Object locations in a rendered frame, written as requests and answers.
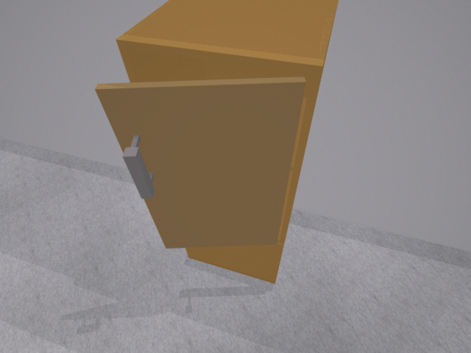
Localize cupboard door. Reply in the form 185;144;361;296
95;76;306;249

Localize handle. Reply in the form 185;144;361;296
123;135;155;199

